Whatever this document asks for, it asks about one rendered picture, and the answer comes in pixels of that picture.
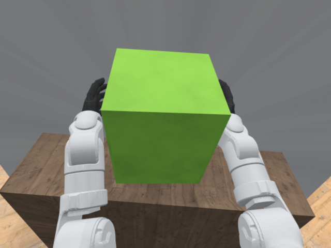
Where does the robot right upper arm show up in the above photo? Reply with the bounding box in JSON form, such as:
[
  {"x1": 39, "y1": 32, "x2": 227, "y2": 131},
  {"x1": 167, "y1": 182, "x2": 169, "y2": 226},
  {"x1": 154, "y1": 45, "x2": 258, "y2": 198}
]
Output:
[{"x1": 238, "y1": 207, "x2": 304, "y2": 248}]

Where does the right robot hand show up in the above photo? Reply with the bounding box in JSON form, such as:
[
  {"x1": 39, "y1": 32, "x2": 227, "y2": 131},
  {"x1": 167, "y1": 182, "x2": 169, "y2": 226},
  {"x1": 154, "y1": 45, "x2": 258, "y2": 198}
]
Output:
[{"x1": 218, "y1": 79, "x2": 235, "y2": 114}]

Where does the right robot forearm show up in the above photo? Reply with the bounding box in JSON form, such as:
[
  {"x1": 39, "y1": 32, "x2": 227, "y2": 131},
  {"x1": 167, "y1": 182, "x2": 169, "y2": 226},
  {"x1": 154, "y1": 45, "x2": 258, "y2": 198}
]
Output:
[{"x1": 218, "y1": 113, "x2": 304, "y2": 246}]

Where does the carton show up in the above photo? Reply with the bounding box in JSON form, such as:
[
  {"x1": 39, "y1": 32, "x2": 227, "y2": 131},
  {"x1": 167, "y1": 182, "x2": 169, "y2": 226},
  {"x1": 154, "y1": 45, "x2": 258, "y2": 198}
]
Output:
[{"x1": 101, "y1": 48, "x2": 231, "y2": 183}]

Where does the left robot hand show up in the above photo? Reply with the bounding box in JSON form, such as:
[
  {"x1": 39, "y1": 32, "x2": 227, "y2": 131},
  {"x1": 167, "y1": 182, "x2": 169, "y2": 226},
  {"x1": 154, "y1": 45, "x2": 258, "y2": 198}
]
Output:
[{"x1": 82, "y1": 78, "x2": 107, "y2": 116}]

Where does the pedestal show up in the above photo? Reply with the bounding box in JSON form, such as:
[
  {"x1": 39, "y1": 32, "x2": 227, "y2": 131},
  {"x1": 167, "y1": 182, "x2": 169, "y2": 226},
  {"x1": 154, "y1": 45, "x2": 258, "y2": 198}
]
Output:
[{"x1": 0, "y1": 133, "x2": 315, "y2": 248}]

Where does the robot left upper arm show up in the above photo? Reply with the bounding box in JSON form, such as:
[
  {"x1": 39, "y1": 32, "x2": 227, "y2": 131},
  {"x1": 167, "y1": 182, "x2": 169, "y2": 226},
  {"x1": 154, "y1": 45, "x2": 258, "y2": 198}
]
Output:
[{"x1": 54, "y1": 217, "x2": 116, "y2": 248}]

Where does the left robot forearm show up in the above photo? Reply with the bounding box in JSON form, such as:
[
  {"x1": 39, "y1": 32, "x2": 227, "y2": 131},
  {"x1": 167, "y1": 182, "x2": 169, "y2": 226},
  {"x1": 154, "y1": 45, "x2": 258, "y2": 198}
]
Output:
[{"x1": 53, "y1": 111, "x2": 108, "y2": 248}]

